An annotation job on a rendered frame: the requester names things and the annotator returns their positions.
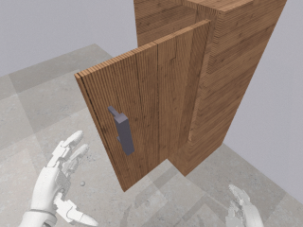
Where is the robot left hand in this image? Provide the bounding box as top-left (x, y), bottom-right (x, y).
top-left (30, 130), bottom-right (98, 227)

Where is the cupboard door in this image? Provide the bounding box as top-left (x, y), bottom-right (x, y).
top-left (74, 19), bottom-right (212, 192)

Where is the handle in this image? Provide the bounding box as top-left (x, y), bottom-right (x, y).
top-left (108, 106), bottom-right (134, 156)

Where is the robot right hand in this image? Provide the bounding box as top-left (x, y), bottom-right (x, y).
top-left (225, 183), bottom-right (264, 227)

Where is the left robot forearm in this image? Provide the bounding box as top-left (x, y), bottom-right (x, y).
top-left (18, 209), bottom-right (58, 227)

